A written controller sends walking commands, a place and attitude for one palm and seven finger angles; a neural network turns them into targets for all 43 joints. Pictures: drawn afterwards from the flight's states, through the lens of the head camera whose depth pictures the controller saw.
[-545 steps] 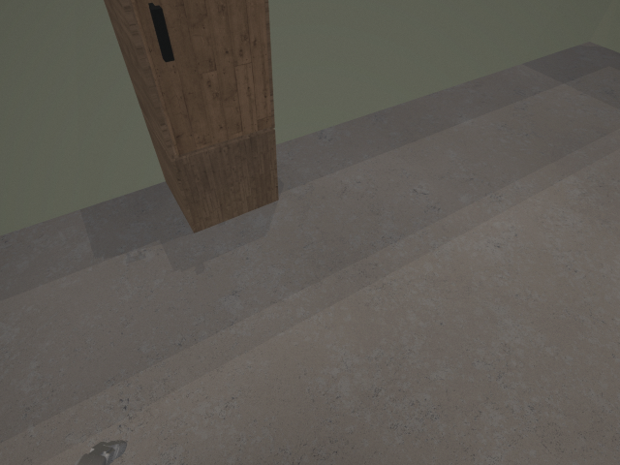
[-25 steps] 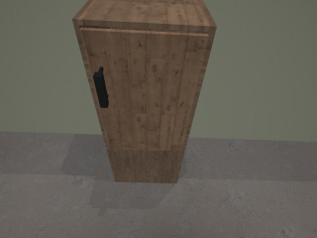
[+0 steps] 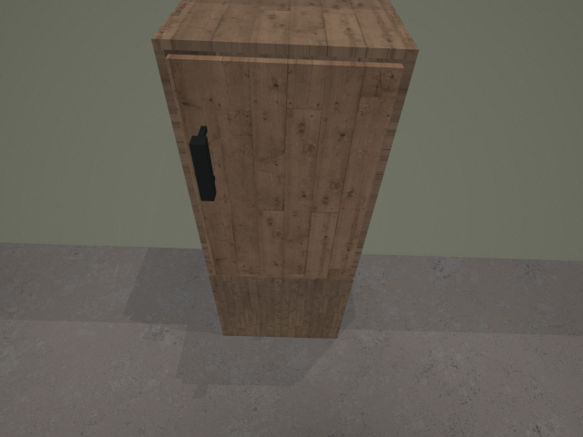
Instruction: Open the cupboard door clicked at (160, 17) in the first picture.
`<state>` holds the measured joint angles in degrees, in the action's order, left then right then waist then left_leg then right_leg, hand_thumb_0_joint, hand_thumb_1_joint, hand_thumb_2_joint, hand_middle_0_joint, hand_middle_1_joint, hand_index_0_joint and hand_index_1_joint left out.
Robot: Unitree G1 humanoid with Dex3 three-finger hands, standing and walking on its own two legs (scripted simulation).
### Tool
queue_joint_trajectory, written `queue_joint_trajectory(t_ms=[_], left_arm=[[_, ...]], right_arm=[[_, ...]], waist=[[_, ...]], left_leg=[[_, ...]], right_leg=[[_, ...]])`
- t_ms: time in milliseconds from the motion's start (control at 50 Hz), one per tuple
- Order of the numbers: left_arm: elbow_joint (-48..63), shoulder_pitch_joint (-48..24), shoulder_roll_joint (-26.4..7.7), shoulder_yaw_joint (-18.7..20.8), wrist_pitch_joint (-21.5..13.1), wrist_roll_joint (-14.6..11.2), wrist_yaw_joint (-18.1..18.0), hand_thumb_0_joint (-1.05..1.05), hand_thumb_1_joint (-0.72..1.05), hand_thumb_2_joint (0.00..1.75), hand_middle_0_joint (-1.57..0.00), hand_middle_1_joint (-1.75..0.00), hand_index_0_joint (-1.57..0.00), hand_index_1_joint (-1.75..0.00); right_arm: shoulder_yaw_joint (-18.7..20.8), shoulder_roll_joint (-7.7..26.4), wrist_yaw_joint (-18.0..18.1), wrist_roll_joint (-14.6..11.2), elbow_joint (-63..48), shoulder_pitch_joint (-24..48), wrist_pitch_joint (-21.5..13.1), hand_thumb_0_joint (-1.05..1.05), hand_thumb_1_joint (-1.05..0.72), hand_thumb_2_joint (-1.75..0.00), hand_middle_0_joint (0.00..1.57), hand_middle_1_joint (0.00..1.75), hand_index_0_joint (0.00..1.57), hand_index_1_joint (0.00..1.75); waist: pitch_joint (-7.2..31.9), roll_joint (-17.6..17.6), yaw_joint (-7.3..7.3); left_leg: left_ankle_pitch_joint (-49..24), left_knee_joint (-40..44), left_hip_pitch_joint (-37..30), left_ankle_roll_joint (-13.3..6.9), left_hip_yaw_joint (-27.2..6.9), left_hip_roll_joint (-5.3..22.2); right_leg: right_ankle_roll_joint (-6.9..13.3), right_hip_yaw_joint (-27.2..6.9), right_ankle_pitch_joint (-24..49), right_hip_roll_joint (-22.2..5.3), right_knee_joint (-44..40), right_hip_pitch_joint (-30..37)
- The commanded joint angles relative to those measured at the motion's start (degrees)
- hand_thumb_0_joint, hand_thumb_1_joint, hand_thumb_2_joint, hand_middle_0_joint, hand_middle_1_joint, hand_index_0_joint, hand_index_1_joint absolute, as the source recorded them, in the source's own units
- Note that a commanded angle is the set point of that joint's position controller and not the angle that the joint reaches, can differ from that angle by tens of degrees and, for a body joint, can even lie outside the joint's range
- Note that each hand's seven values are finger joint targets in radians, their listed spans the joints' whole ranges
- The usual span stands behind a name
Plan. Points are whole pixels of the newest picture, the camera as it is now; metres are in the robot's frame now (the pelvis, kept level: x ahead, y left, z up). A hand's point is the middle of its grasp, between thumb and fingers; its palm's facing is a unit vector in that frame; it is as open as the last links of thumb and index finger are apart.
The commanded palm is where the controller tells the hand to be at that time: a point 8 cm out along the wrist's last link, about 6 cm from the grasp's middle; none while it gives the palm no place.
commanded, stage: raise the hand with hooked fingers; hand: left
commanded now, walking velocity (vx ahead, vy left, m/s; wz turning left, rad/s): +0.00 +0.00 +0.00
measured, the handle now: (205, 163) +0.56 +0.20 +0.06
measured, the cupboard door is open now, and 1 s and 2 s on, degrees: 0 0 0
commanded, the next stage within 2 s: none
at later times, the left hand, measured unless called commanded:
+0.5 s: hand (195, 411) +0.17 +0.15 -0.06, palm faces +0.10 -1.00 -0.01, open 8.7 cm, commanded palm +0.14 +0.22 -0.03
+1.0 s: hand (138, 339) +0.23 +0.22 +0.03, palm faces +0.15 -0.99 -0.08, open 11.8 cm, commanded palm +0.19 +0.26 +0.02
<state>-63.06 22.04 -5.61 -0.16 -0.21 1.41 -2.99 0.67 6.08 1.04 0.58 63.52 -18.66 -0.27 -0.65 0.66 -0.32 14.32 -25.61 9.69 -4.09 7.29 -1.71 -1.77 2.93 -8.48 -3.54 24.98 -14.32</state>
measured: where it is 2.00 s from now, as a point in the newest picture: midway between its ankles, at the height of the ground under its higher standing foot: outside the picture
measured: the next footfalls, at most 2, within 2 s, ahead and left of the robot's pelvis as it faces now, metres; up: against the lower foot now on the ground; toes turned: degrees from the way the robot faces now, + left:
none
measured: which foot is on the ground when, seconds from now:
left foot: down 0.00-1.00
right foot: down 0.00-1.00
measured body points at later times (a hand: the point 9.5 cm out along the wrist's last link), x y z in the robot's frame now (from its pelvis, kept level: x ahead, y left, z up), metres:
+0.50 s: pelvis +0.02 -0.05 -0.06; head +0.05 -0.02 +0.39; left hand +0.16 +0.20 -0.05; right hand +0.26 -0.29 -0.07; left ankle +0.00 +0.07 -0.74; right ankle +0.06 -0.14 -0.74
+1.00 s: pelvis +0.03 -0.04 -0.05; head +0.07 -0.04 +0.40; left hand +0.21 +0.27 +0.04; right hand +0.18 -0.29 -0.14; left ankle +0.00 +0.07 -0.74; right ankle +0.06 -0.14 -0.74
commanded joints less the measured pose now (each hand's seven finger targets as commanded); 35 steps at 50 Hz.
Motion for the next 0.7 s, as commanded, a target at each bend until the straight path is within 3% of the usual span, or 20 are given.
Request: queue_joint_trajectory(t_ms=[0,20,40,60,80,100,140,180,200,240,260,280,320,380,440,500,580,640,660,680], left_arm=[[1.4,4.4,-3.5,0.7,-1.0,0.0,-0.1,0.00,0.90,0.90,-0.20,-0.30,-0.20,-0.30],[-0.3,4.5,-7.3,0.1,-1.0,0.5,-1.8,0.00,0.90,0.90,-0.20,-0.30,-0.20,-0.30],[91.2,-39.8,-15.5,1.1,-13.5,-10.7,-1.5,0.00,0.88,0.89,-0.20,-0.32,-0.20,-0.32],[77.3,-19.9,-13.8,2.4,-9.4,-7.2,-5.1,0.00,0.85,0.88,-0.20,-0.33,-0.20,-0.33],[70.9,-16.1,-9.7,0.7,-6.0,-8.0,-8.3,0.00,0.83,0.87,-0.21,-0.34,-0.21,-0.34],[56.7,2.5,1.1,-4.1,-0.4,-8.5,-8.4,0.00,0.81,0.86,-0.21,-0.36,-0.21,-0.36],[73.7,-1.0,1.4,-7.8,-3.0,-10.6,-6.6,0.00,0.76,0.84,-0.21,-0.39,-0.21,-0.39],[72.7,1.7,-1.1,-7.0,-6.5,-9.6,-5.4,0.00,0.71,0.82,-0.21,-0.42,-0.21,-0.42],[70.5,-1.0,-1.4,-6.0,-8.6,-9.1,-4.9,0.00,0.69,0.81,-0.22,-0.43,-0.22,-0.43],[58.1,9.3,1.4,-3.3,-14.5,-10.1,0.3,0.00,0.64,0.79,-0.22,-0.47,-0.22,-0.47],[56.5,14.5,-0.4,0.0,-18.4,-11.4,3.5,0.00,0.62,0.78,-0.22,-0.48,-0.22,-0.48],[54.3,20.3,-4.6,5.6,-21.5,-12.6,7.5,0.00,0.60,0.77,-0.22,-0.50,-0.22,-0.50],[56.9,19.2,-10.3,12.0,-28.3,-14.2,15.0,0.00,0.55,0.75,-0.22,-0.53,-0.22,-0.53],[62.6,20.6,-16.5,18.6,-28.8,-12.9,17.4,0.00,0.48,0.72,-0.23,-0.57,-0.23,-0.57],[77.0,12.8,-14.5,17.3,-29.7,-15.4,16.2,0.00,0.41,0.69,-0.24,-0.62,-0.24,-0.62],[89.1,2.5,-16.1,18.2,-35.5,-17.7,15.6,0.00,0.34,0.66,-0.24,-0.66,-0.24,-0.66],[85.9,-6.3,-11.8,9.4,-38.6,-19.8,22.1,0.00,0.25,0.62,-0.25,-0.72,-0.25,-0.72],[75.3,-6.1,-15.3,11.6,-34.0,-20.1,27.6,0.00,0.18,0.59,-0.25,-0.76,-0.25,-0.76],[71.4,-5.5,-17.8,14.0,-31.2,-20.3,29.4,0.00,0.15,0.58,-0.25,-0.78,-0.25,-0.78],[66.1,-5.1,-20.0,16.5,-27.7,-21.3,31.7,0.00,0.13,0.57,-0.25,-0.80,-0.25,-0.80]], right_arm=[[1.0,5.8,0.5,-0.2,-1.0,-3.9,-0.6,0.00,-0.90,-0.90,0.20,0.30,0.20,0.30],[0.4,8.6,0.1,-0.3,-5.9,2.4,-1.5,0.00,-0.90,-0.90,0.20,0.30,0.20,0.30],[0.7,18.6,2.5,-1.9,-27.8,1.0,-10.3,0.00,-0.90,-0.90,0.20,0.30,0.20,0.30],[-1.6,13.7,3.7,-3.6,-23.6,6.8,-16.3,0.00,-0.90,-0.90,0.20,0.30,0.20,0.30],[-0.4,13.0,3.8,-4.0,-20.1,5.4,-18.5,0.00,-0.90,-0.90,0.20,0.30,0.20,0.30],[-0.1,11.3,2.7,-4.2,-18.6,3.1,-18.1,0.00,-0.90,-0.90,0.20,0.30,0.20,0.30],[0.6,13.2,3.3,-5.2,-25.2,4.1,-21.0,0.00,-0.90,-0.90,0.20,0.30,0.20,0.30],[0.8,15.0,3.3,-3.7,-27.6,4.2,-23.6,0.00,-0.90,-0.90,0.20,0.30,0.20,0.30],[1.1,15.4,2.7,-2.4,-28.7,4.1,-23.7,0.00,-0.90,-0.90,0.20,0.30,0.20,0.30],[2.9,15.4,1.5,-2.0,-31.1,5.5,-22.9,0.00,-0.90,-0.90,0.20,0.30,0.20,0.30],[3.6,15.4,0.7,-1.7,-32.7,6.3,-22.3,0.00,-0.90,-0.90,0.20,0.30,0.20,0.30],[4.7,15.5,-0.5,-1.9,-33.9,6.9,-21.0,0.00,-0.90,-0.90,0.20,0.30,0.20,0.30],[5.4,16.5,-2.0,-0.9,-38.9,11.4,-18.6,0.00,-0.90,-0.90,0.20,0.30,0.20,0.30],[5.6,14.9,-2.4,-1.2,-43.2,12.6,-14.7,0.00,-0.90,-0.90,0.20,0.30,0.20,0.30],[4.7,12.8,-1.6,-1.6,-46.1,12.2,-12.8,0.00,-0.90,-0.90,0.20,0.30,0.20,0.30],[4.5,12.4,-0.6,-1.2,-44.2,7.7,-13.5,0.00,-0.90,-0.90,0.20,0.30,0.20,0.30],[2.8,14.6,0.7,-1.7,-40.5,6.6,-16.3,0.00,-0.90,-0.90,0.20,0.30,0.20,0.30],[3.0,16.2,1.9,-2.9,-38.5,5.8,-17.5,0.00,-0.90,-0.90,0.20,0.30,0.20,0.30],[3.1,16.6,2.3,-3.3,-38.5,6.2,-17.4,0.00,-0.90,-0.90,0.20,0.30,0.20,0.30],[2.7,17.1,2.7,-3.7,-38.2,6.4,-17.0,0.00,-0.90,-0.90,0.20,0.30,0.20,0.30]], waist=[[-6.1,-0.4,0.38],[-7.3,1.2,-1.33],[22.8,-12.9,7.88],[18.0,-14.3,2.74],[11.7,-13.2,3.80],[3.9,-6.6,3.15],[2.1,-5.6,2.83],[0.2,0.4,4.25],[-2.6,8.2,5.37],[-6.2,21.4,2.09],[-3.9,23.2,0.02],[-1.9,17.7,-2.79],[2.4,9.6,-3.11],[8.7,-4.2,-6.39],[16.8,-9.7,-5.05],[21.2,-10.7,-0.46],[15.6,-6.3,6.70],[14.5,2.1,7.38],[14.9,4.6,6.54],[14.4,3.6,5.20]], left_leg=[[6.4,11.2,7.2,1.7,-10.1,9.0],[-5.0,1.4,9.0,3.1,-6.2,9.8],[-4.3,6.0,-6.8,5.9,-9.9,4.4],[-1.1,10.0,-3.5,6.3,-11.8,6.8],[7.8,11.3,1.8,7.2,-12.1,6.0],[11.6,11.2,7.7,6.7,-13.7,5.1],[11.4,4.4,9.9,4.5,-12.3,4.5],[10.7,-0.8,13.0,3.8,-12.0,2.5],[11.4,-2.8,16.0,4.0,-12.9,2.3],[11.8,-8.1,23.6,4.5,-11.3,2.3],[10.1,-11.1,26.4,4.7,-9.6,1.6],[7.0,-12.9,26.7,5.5,-7.7,0.8],[3.6,-17.4,27.6,6.2,-5.5,-1.0],[-0.6,-20.5,29.6,5.3,-4.0,-1.8],[-5.3,-23.3,28.1,4.3,-4.6,-0.7],[-6.8,-28.1,26.3,3.6,-7.5,0.6],[-2.2,-33.4,28.7,2.5,-9.4,1.5],[3.7,-34.3,34.5,2.2,-9.0,1.8],[4.8,-34.1,36.5,2.1,-8.6,1.7],[3.8,-33.7,36.9,2.1,-8.5,1.6]], right_leg=[[1.8,-3.5,0.6,-2.5,-3.0,1.7],[2.5,-3.5,4.8,-3.9,0.4,-0.2],[2.6,0.9,-0.8,3.0,6.2,3.6],[4.1,0.8,-10.7,3.3,11.1,-2.0],[3.6,1.7,-12.0,4.0,12.9,-6.5],[3.2,3.0,-11.5,3.5,12.0,-9.4],[2.8,1.5,-9.3,2.7,7.0,-7.0],[2.7,0.5,-13.1,2.7,4.7,-8.5],[2.6,0.6,-16.2,3.0,5.0,-12.0],[2.6,2.8,-22.6,3.4,9.2,-18.6],[2.8,2.5,-23.6,3.4,10.8,-19.0],[3.8,1.4,-21.2,3.3,12.2,-17.1],[4.7,0.8,-13.8,3.0,16.7,-13.6],[5.2,-1.3,-4.3,2.8,22.6,-11.1],[4.8,-3.4,2.9,3.1,25.1,-10.7],[3.7,-4.9,5.0,3.8,26.2,-15.4],[2.7,-5.8,0.1,4.0,24.9,-23.4],[1.4,-8.0,-8.6,2.9,21.0,-22.0],[0.8,-9.5,-11.2,2.1,19.2,-20.0],[0.9,-10.7,-10.1,1.7,18.7,-17.7]])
